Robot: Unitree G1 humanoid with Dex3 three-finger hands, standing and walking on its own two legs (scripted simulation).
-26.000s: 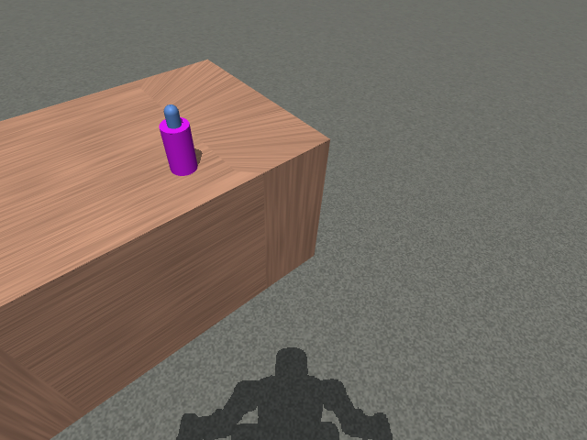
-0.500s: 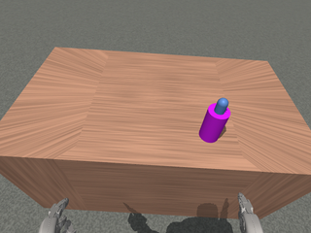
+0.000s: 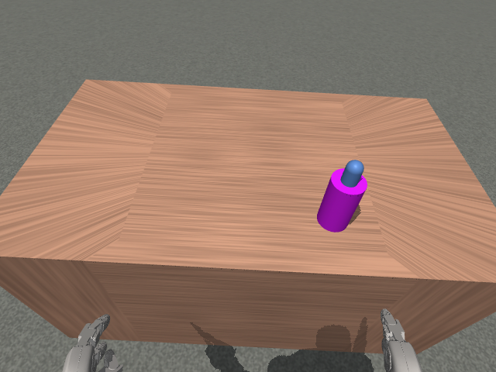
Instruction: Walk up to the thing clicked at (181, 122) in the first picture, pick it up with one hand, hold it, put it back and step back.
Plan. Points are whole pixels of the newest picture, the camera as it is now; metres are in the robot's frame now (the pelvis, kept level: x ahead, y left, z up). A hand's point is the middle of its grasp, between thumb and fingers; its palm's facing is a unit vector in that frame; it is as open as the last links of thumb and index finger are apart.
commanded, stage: home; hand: right
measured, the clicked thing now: (343, 193) +0.50 -0.22 -0.03
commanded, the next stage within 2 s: stand in 1.08 s
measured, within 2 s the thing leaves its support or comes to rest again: neither
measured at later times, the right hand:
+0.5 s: hand (362, 367) +0.17 -0.18 -0.05, palm faces +0.13 +0.95 -0.27, open 17.5 cm
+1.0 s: hand out of the picture +0.13 -0.22 -0.10, palm faces -0.06 +0.94 -0.35, open 17.4 cm
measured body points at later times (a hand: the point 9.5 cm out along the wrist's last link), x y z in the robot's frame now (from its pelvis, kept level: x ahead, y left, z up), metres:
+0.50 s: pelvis +0.00 +0.00 +0.00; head +0.03 +0.00 +0.45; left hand +0.16 +0.24 -0.07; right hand +0.16 -0.23 -0.03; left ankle -0.01 +0.13 -0.69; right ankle +0.02 -0.14 -0.69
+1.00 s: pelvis -0.01 +0.00 +0.01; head +0.01 -0.01 +0.46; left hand +0.13 +0.27 -0.09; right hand +0.13 -0.27 -0.08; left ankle -0.01 +0.13 -0.69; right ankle +0.02 -0.14 -0.69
